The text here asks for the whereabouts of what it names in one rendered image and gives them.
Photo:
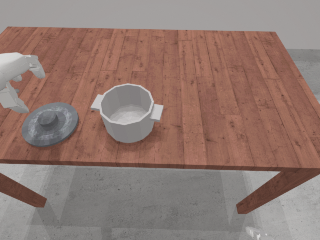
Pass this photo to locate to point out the lid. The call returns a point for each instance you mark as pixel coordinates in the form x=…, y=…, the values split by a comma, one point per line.
x=39, y=136

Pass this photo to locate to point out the left robot hand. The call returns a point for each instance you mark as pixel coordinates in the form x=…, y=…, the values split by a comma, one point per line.
x=12, y=66

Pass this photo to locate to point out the knob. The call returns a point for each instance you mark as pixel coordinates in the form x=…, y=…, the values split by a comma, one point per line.
x=47, y=119

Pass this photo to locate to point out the table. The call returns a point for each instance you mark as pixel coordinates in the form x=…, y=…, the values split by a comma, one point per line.
x=233, y=100

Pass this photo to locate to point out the pot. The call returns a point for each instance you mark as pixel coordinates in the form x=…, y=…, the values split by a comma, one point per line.
x=128, y=112

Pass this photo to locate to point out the right robot hand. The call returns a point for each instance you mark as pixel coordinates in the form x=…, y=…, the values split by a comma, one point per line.
x=257, y=234

